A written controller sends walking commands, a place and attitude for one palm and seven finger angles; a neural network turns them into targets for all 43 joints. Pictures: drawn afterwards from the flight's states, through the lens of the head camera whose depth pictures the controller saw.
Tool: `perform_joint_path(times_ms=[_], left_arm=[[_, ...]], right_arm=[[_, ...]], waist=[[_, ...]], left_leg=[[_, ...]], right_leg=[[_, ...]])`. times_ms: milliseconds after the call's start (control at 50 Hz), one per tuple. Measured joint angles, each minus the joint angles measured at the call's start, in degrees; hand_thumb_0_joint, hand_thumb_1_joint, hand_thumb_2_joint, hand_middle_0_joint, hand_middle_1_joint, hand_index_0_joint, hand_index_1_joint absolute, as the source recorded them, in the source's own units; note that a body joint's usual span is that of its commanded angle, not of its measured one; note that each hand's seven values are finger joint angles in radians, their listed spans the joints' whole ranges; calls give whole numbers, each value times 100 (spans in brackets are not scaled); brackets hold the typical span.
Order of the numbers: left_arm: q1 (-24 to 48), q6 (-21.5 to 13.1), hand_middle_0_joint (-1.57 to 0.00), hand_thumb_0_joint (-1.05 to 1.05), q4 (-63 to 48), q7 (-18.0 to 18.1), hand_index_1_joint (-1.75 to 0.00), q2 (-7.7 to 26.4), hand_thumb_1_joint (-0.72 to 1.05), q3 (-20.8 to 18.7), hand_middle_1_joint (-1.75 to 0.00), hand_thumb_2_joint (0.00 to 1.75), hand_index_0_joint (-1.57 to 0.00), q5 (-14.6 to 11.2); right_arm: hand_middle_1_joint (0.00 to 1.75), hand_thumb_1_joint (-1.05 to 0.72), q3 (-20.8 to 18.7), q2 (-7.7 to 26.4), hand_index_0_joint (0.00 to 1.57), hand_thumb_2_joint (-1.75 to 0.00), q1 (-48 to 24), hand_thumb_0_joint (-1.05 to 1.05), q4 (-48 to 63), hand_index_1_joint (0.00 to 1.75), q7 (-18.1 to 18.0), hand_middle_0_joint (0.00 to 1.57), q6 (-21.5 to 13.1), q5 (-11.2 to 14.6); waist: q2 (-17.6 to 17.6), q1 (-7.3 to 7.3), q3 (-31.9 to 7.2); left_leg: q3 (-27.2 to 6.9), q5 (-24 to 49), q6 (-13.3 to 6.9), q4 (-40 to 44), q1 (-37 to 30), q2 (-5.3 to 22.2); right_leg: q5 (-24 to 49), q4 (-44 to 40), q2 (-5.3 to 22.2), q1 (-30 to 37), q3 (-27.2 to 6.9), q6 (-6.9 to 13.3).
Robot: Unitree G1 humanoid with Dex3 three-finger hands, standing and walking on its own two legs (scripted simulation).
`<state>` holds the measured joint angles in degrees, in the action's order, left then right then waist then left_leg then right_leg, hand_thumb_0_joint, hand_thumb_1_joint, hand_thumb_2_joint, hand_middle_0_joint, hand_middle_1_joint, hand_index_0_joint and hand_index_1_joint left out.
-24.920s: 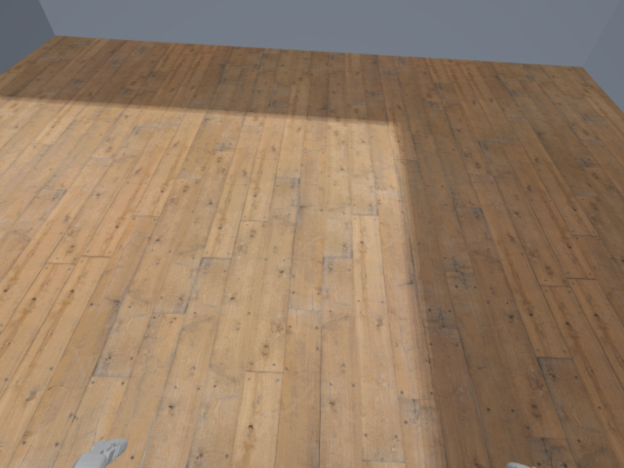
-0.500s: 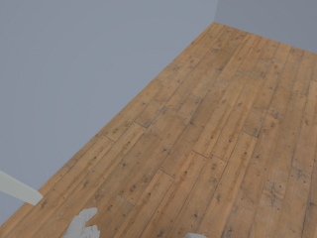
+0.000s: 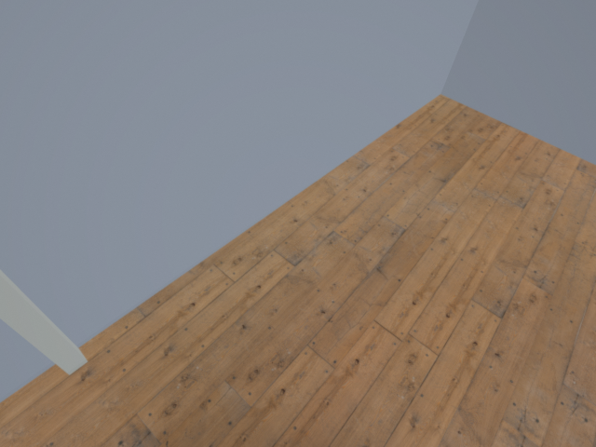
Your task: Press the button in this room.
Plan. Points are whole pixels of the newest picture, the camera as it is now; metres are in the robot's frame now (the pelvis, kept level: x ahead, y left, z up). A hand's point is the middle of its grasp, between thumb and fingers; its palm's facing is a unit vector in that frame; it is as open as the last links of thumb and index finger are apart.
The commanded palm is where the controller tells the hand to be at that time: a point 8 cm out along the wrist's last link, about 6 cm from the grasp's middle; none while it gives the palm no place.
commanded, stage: turn to face it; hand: left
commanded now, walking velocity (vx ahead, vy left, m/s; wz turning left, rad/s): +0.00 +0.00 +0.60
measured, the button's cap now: out of the picture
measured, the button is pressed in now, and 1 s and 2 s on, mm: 0 0 0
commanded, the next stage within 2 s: take the last steps up to it in 1.36 s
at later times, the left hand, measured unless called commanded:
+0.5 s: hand out of the picture +0.01 +0.17 -0.14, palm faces +0.27 -0.92 -0.29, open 7.4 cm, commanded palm none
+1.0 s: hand out of the picture -0.20 +0.17 -0.17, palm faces +0.58 -0.77 -0.27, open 7.4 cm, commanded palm none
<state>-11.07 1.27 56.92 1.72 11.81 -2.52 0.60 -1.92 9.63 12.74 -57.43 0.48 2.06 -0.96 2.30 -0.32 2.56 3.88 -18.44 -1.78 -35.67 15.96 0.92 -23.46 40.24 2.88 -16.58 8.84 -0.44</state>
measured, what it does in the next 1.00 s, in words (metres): walks backwards, turning left: right foot, then left foot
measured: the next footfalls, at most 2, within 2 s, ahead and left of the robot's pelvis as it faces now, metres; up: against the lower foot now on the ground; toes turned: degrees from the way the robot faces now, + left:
right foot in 0.46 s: +0.00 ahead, -0.17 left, +0.00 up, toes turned +15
left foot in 0.88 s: -0.15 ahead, +0.07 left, +0.00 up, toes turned +37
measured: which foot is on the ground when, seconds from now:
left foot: down 0.00-0.44, up 0.46-0.86, down 0.88-1.00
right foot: up 0.00-0.44, down 0.46-0.88, up 0.90-1.00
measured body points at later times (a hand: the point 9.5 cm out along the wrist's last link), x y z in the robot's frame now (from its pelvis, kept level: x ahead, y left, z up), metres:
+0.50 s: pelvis -0.06 -0.06 +0.00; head -0.02 -0.07 +0.45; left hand -0.01 +0.22 -0.12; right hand +0.04 -0.31 -0.15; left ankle -0.01 +0.09 -0.70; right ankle -0.04 -0.18 -0.73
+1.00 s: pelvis -0.10 -0.04 +0.00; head -0.07 +0.01 +0.45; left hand -0.23 +0.21 -0.15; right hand +0.14 -0.19 -0.12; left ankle -0.18 +0.04 -0.73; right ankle -0.05 -0.18 -0.66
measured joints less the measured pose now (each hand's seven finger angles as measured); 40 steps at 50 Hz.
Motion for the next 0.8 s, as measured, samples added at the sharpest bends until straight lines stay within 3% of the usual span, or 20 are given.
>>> perform_joint_path(times_ms=[40,100,200,340,440,460,520,580,620,680,800], left_arm=[[-10,108,-20,1,47,9,-30,21,91,-19,-30,90,-20,13],[29,180,-20,1,84,-37,-30,37,91,-61,-30,90,-20,18],[110,173,-20,1,6,-49,-30,142,91,-124,-30,90,-20,8],[446,204,-20,1,-191,-29,-30,208,91,-140,-30,90,-20,-24],[572,86,-20,1,-459,-50,-30,131,91,-70,-30,90,-20,-65],[539,33,-20,1,-512,-45,-30,114,91,-66,-30,90,-20,-36],[409,59,-20,1,-542,-12,-30,-58,91,27,-30,90,-20,7],[226,66,-20,1,-503,-9,-30,-136,91,64,-30,90,-21,9],[158,47,-21,1,-474,-12,-30,-152,90,82,-30,90,-21,18],[94,3,-21,1,-477,-21,-30,-160,90,102,-30,90,-21,36],[-43,-60,-21,1,-494,-64,-30,-64,90,94,-30,90,-21,92]], right_arm=[[30,-91,21,-52,20,-90,1,0,53,30,-22,20,-37,-27],[30,-92,11,-53,20,-90,19,0,107,30,-80,20,-62,-40],[30,-92,-35,-2,20,-90,65,0,149,30,-63,20,-78,-23],[30,-91,-165,149,20,-90,104,0,240,30,-13,20,11,-53],[30,-91,-293,333,20,-90,120,0,313,30,26,20,156,-63],[30,-91,-328,369,20,-90,114,0,322,30,30,20,195,-48],[30,-91,-436,548,20,-90,35,0,292,30,43,20,305,-72],[30,-91,-470,652,20,-90,-2,0,337,30,98,20,320,-92],[30,-91,-469,675,19,-90,5,0,376,30,125,20,292,-78],[30,-91,-441,667,19,-90,16,0,361,30,143,20,305,-61],[30,-91,-314,597,19,-90,-230,0,305,30,142,19,313,-4]], waist=[[2,8,55],[-101,45,140],[-171,74,201],[-293,247,213],[-440,318,117],[-438,285,84],[-584,276,110],[-536,280,94],[-483,309,104],[-390,287,128],[-178,50,264]], left_leg=[[-58,127,-92,173,-4,-40],[-232,453,-116,571,-19,-84],[-496,840,-106,970,53,-167],[-974,1115,35,964,377,-292],[-1372,1230,266,727,746,-453],[-1374,873,302,428,917,-506],[-1062,-314,368,-1260,1447,-517],[-664,-232,461,-2666,1717,-362],[-533,-83,535,-3084,1698,-207],[-426,-111,634,-2953,1427,19],[-164,-647,642,-1235,519,204]], right_leg=[[-408,922,-37,-364,-256,-125],[-247,1814,-48,-764,-555,-240],[35,2056,33,-972,-898,-410],[-189,1172,-56,-654,-1009,-463],[122,-629,-240,123,-901,-313],[322,-974,-218,236,-879,-189],[578,-916,-148,287,-655,31],[711,-1150,24,449,-506,51],[756,-1240,125,510,-356,49],[741,-1247,268,528,-102,44],[579,-923,583,356,313,-66]])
